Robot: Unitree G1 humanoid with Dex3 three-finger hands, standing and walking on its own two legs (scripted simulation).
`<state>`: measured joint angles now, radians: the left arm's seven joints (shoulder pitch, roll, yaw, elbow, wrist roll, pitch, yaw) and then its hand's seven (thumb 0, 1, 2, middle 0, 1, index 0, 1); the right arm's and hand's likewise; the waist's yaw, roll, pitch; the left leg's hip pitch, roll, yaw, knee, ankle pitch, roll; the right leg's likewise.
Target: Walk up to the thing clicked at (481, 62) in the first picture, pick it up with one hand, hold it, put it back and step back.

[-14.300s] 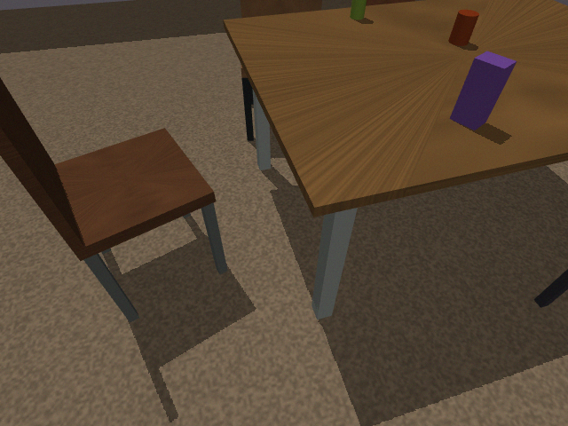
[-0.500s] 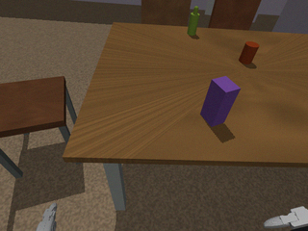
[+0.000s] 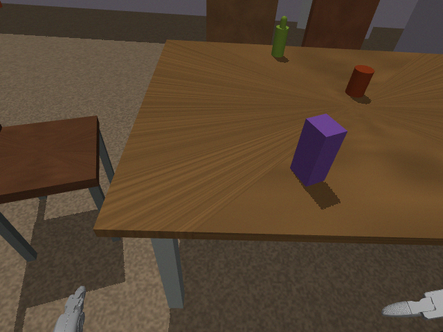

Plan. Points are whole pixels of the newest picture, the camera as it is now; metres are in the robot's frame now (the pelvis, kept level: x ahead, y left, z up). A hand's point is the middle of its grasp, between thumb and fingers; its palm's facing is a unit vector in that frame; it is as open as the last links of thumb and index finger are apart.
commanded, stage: go down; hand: right
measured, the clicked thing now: (315, 151) +0.54 -0.24 +0.03
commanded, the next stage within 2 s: none
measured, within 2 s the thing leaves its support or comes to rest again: neither
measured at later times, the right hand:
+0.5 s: hand out of the picture +0.27 -0.33 +0.15, palm faces +0.33 +0.93 -0.17, open 17.6 cm
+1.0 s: hand out of the picture +0.31 -0.37 +0.15, palm faces +0.28 +0.96 -0.04, open 17.7 cm
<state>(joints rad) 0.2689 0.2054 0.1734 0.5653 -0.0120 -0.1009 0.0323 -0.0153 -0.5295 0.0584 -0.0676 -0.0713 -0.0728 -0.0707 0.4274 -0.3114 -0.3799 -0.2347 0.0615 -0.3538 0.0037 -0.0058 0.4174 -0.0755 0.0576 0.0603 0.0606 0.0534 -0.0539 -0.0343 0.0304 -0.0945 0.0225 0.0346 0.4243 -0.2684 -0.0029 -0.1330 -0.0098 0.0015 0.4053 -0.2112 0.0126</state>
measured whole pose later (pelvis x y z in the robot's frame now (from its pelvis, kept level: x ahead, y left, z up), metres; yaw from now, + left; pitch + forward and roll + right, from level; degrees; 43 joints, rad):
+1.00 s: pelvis +0.00 -0.01 +0.00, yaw +0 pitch +2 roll +1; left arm 0.26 0.25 0.00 0.65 -0.01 -0.19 0.19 -0.02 -0.56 0.06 -0.06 -0.05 -0.06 -0.06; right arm -0.28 -0.61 -0.62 0.58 0.28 -0.02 0.45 -0.01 0.59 -0.06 0.02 0.06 0.04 0.06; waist -0.02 -0.01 -0.04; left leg -0.22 0.01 0.03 0.45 -0.27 -0.01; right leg -0.28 -0.02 0.00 0.49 -0.25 0.01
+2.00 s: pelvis +0.01 -0.02 -0.02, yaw +1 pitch +10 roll +2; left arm 0.27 0.25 -0.08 0.56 0.01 -0.22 0.18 -0.02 -0.58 0.08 -0.06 -0.06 -0.05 -0.07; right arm -0.66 -0.89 -0.65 1.07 0.19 -0.06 0.54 -0.01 0.51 -0.07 0.03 0.05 0.04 0.05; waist 0.06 0.01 -0.08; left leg -0.40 0.00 0.03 0.53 -0.30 -0.02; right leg -0.50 -0.03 0.00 0.64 -0.31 -0.01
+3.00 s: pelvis +0.01 -0.03 -0.03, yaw +2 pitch +14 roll +3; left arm 0.28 0.27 -0.09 0.47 0.02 -0.21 0.16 -0.02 -0.59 0.08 -0.06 -0.05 -0.05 -0.07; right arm -0.91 -1.06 -0.63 1.27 0.10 -0.06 0.54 -0.01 0.51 -0.07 0.03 0.05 0.04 0.05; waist 0.12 0.00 -0.10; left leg -0.53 -0.01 0.03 0.61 -0.32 -0.03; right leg -0.63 -0.04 0.01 0.74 -0.35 -0.02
